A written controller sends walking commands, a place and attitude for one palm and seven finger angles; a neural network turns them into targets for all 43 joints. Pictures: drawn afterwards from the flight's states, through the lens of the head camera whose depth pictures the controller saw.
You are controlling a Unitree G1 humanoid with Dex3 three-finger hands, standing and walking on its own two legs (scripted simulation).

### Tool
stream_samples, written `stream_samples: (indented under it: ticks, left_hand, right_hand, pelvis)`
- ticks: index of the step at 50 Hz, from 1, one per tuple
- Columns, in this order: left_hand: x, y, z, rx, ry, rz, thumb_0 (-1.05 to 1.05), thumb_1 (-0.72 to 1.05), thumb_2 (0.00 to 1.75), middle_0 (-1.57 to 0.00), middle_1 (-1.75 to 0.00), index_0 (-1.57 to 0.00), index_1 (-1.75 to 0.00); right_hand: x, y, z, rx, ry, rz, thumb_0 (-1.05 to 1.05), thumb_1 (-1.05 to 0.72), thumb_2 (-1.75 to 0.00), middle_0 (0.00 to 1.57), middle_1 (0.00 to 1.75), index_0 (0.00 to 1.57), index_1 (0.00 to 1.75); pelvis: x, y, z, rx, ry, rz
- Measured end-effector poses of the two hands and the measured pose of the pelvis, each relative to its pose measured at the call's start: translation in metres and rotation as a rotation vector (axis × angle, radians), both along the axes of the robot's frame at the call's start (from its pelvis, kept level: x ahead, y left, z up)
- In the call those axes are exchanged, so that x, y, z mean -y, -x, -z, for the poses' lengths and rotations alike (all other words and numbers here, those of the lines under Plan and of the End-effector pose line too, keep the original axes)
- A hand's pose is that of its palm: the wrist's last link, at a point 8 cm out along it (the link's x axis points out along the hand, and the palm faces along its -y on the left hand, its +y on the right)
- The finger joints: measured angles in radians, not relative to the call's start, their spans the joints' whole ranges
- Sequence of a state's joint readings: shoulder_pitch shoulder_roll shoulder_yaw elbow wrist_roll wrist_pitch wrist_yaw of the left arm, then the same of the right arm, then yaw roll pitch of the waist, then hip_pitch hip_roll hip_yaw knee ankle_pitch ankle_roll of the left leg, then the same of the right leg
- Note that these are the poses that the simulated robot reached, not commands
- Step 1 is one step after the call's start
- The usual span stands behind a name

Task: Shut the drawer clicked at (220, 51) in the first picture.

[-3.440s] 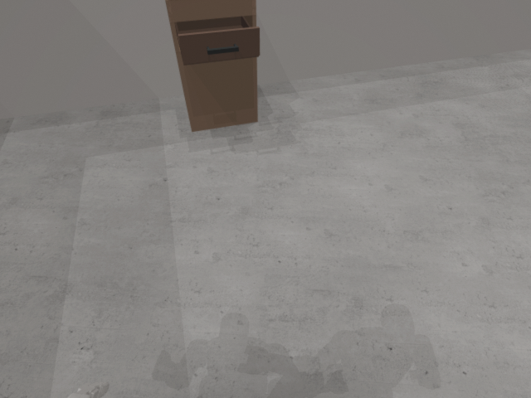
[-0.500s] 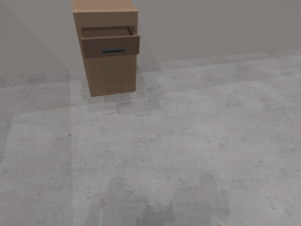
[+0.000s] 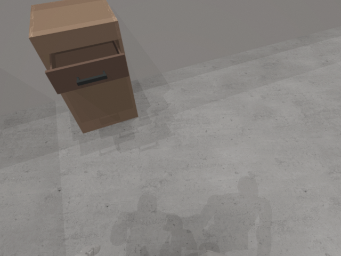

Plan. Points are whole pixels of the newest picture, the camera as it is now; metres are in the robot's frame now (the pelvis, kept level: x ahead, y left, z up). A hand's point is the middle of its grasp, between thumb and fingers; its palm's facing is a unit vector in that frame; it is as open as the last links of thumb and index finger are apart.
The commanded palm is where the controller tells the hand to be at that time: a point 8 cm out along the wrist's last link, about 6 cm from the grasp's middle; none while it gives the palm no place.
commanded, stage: walk to a spot facing it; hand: left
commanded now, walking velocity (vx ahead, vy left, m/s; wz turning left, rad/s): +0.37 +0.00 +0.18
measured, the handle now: (91, 77) +0.94 +0.43 -0.17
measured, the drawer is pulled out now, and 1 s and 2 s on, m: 0.16 0.16 0.16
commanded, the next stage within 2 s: turn to face it in 0.44 s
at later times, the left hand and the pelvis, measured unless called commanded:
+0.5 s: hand out of the picture +0.13 +0.21 -0.17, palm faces +0.17 -0.97 -0.15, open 7.3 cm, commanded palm none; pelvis +0.21 +0.04 +0.01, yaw +5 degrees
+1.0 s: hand (115, 166) +0.41 +0.20 -0.14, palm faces +0.25 -0.95 -0.21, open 7.2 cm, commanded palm none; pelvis +0.35 +0.01 +0.02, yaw +14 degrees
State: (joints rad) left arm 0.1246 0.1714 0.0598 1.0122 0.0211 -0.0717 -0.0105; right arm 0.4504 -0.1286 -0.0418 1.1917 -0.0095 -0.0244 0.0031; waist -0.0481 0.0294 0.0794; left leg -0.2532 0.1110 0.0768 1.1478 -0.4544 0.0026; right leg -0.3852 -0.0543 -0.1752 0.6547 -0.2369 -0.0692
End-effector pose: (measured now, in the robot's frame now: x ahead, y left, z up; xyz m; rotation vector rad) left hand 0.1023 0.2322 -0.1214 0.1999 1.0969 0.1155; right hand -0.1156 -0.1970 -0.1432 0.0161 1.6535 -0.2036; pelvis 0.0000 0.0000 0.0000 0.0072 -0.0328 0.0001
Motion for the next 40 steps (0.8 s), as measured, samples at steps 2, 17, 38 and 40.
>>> stream_samples:
  ticks: [2, 17, 38, 40]
  left_hand:
    - [0.007, -0.003, -0.004, -0.02, 0.003, -0.017, 0.0, 0.92, 0.9, -0.19, -0.3, -0.2, -0.3]
    - [0.003, 0.017, 0.008, -0.301, 0.075, -0.22, 0.0, 0.92, 0.9, -0.2, -0.3, -0.2, -0.3]
    - [-0.034, -0.233, -0.004, -0.112, 0.017, -0.188, 0.0, 0.92, 0.9, -0.19, -0.3, -0.2, -0.3]
    - [-0.028, -0.258, -0.002, -0.066, 0.001, -0.184, 0.0, 0.91, 0.9, -0.19, -0.3, -0.2, -0.3]
  right_hand:
    - [0.011, -0.045, -0.001, 0.074, 0.014, -0.026, 0.01, -0.91, -0.9, 0.2, 0.3, 0.2, 0.3]
    - [0.027, -0.36, -0.036, 0.486, 0.107, -0.279, 0.01, -0.93, -0.9, 0.19, 0.3, 0.19, 0.3]
    - [-0.007, -0.426, -0.012, 0.242, 0.048, -0.226, 0.0, -0.93, -0.9, 0.2, 0.3, 0.2, 0.3]
    - [-0.002, -0.431, 0.0, 0.21, 0.026, -0.219, 0.0, -0.92, -0.9, 0.2, 0.3, 0.2, 0.3]
  pelvis:
    - [0.004, -0.016, -0.007, -0.001, 0.005, -0.006]
    - [-0.013, -0.144, -0.017, -0.017, 0.041, -0.077]
    - [-0.029, -0.306, -0.016, -0.002, -0.014, -0.134]
    - [-0.02, -0.321, -0.008, -0.001, -0.031, -0.151]
